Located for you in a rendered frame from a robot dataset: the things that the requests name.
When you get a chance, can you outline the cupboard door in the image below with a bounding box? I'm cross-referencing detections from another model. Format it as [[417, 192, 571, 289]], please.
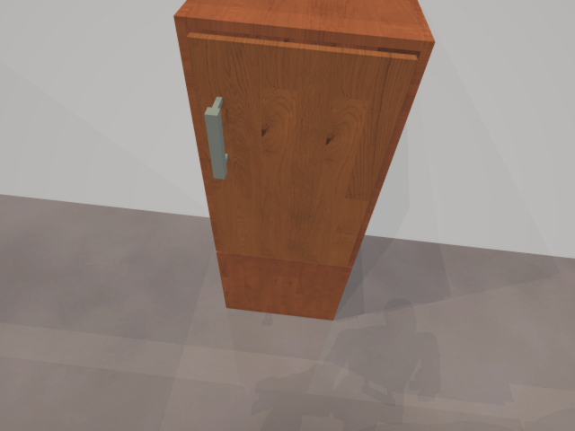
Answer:
[[186, 32, 418, 267]]

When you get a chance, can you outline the handle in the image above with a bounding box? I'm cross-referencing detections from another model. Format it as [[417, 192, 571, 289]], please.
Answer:
[[204, 97, 228, 180]]

